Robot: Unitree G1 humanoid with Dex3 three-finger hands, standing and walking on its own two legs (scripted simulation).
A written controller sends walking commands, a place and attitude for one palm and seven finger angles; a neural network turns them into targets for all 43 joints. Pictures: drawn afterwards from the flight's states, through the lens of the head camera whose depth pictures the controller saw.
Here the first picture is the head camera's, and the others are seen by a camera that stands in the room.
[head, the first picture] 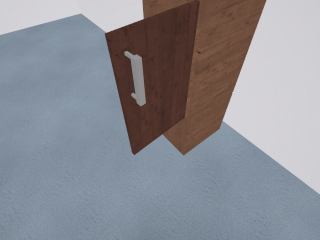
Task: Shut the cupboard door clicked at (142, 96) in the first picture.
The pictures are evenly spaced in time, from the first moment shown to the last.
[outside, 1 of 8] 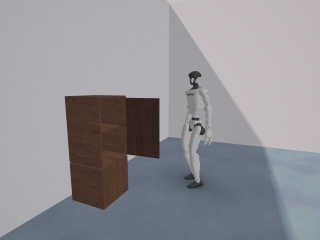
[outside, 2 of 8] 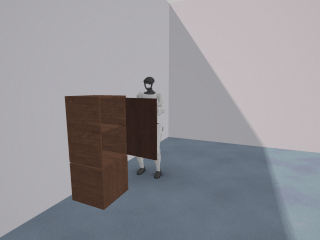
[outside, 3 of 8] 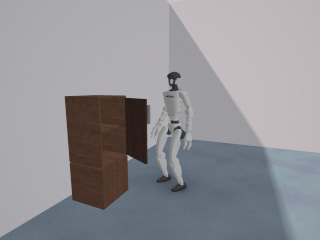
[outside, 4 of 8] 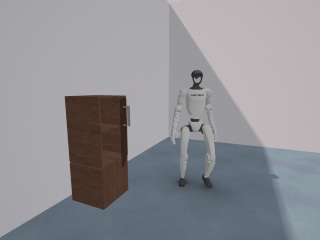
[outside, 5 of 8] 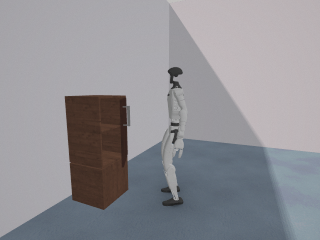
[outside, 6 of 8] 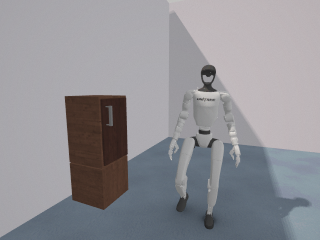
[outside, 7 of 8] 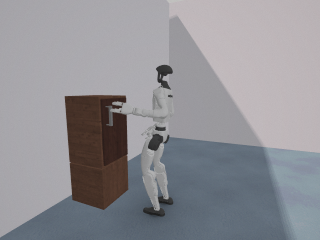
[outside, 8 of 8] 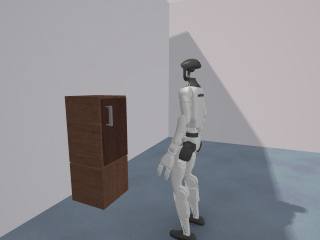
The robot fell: no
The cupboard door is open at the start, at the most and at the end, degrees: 94 94 0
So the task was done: yes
